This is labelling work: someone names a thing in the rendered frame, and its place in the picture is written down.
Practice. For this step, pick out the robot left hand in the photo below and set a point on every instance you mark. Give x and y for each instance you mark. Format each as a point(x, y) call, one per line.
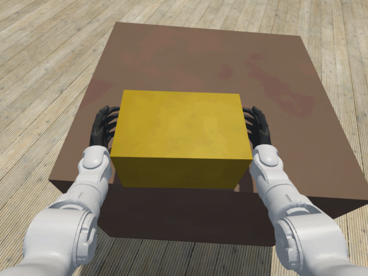
point(100, 134)

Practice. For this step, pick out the carton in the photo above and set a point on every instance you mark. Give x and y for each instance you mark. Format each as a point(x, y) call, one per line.
point(180, 140)

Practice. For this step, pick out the right robot upper arm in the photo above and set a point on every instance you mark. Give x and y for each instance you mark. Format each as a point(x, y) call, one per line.
point(312, 245)

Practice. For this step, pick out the pedestal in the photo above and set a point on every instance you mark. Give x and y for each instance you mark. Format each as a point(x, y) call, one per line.
point(272, 72)

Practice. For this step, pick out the robot left forearm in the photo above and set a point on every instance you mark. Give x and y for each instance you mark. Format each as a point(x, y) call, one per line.
point(90, 188)

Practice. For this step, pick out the left robot upper arm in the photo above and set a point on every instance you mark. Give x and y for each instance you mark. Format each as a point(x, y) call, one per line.
point(59, 241)

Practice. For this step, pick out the robot right forearm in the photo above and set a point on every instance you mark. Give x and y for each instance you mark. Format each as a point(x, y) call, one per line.
point(277, 192)

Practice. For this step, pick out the robot right hand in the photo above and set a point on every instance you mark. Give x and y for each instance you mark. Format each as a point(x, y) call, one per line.
point(260, 133)

